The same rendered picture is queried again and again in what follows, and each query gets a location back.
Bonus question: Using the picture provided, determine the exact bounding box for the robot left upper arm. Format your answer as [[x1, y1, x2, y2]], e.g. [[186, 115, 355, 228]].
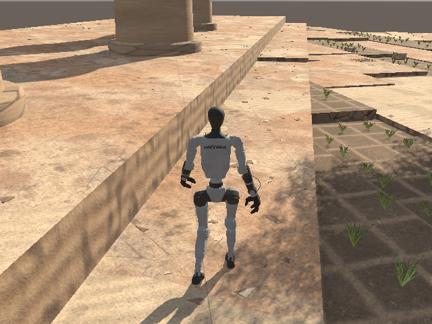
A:
[[184, 135, 202, 171]]

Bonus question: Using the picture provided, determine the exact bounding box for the robot left shin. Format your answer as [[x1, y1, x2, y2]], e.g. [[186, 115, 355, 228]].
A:
[[194, 227, 207, 276]]

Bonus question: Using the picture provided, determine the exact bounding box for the right robot thigh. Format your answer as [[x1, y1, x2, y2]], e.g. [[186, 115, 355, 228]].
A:
[[225, 187, 240, 230]]

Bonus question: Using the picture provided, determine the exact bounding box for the right robot forearm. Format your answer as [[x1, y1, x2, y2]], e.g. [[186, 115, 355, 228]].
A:
[[242, 164, 258, 197]]

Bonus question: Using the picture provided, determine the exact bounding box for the left robot hand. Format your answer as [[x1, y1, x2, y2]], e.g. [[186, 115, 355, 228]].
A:
[[180, 177, 196, 188]]

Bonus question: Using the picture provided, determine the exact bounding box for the right robot hand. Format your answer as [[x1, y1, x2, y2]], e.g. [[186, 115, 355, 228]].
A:
[[245, 195, 261, 214]]

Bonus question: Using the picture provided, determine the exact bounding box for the left robot forearm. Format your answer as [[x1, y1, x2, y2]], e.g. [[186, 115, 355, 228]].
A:
[[181, 161, 191, 181]]

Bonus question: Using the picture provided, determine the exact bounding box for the robot right upper arm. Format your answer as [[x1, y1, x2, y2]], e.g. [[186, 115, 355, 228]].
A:
[[230, 136, 248, 174]]

